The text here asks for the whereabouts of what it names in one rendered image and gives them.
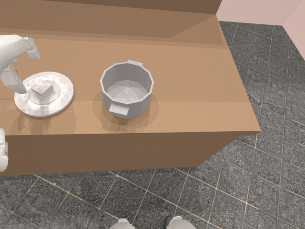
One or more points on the left robot hand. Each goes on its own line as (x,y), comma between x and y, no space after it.
(15,46)

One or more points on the pot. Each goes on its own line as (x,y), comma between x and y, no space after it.
(127,88)

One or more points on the right robot foot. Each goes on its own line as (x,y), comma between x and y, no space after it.
(167,221)

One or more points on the table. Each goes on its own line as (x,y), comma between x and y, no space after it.
(198,104)

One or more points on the robot right thigh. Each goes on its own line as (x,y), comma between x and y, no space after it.
(180,224)

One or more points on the knob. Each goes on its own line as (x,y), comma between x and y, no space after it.
(42,88)

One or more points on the lid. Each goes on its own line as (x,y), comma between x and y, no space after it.
(35,105)

